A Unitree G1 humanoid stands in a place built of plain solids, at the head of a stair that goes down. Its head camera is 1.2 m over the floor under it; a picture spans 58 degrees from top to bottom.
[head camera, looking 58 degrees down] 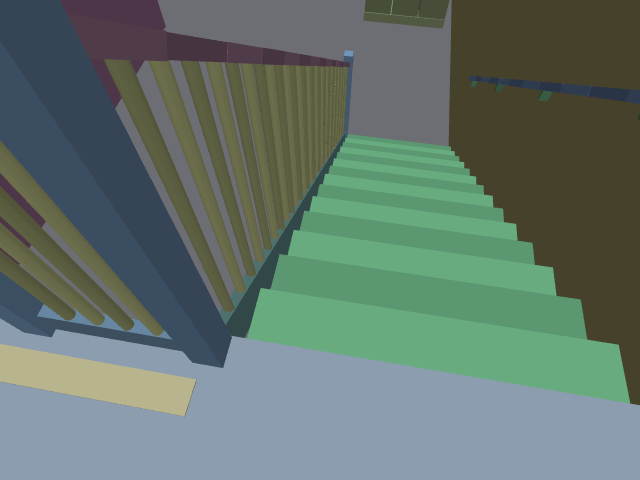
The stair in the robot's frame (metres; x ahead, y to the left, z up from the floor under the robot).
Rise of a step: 0.17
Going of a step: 0.24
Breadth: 1.20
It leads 10 degrees to the right of straight ahead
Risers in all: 15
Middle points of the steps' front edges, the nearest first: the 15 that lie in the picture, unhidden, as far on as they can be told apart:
0.32 -0.35 0.00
0.56 -0.38 -0.17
0.80 -0.42 -0.35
1.03 -0.46 -0.52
1.27 -0.51 -0.70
1.51 -0.55 -0.87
1.75 -0.59 -1.05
1.98 -0.63 -1.22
2.22 -0.67 -1.40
2.46 -0.71 -1.57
2.70 -0.75 -1.75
2.93 -0.79 -1.92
3.17 -0.83 -2.10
3.41 -0.87 -2.27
3.65 -0.91 -2.45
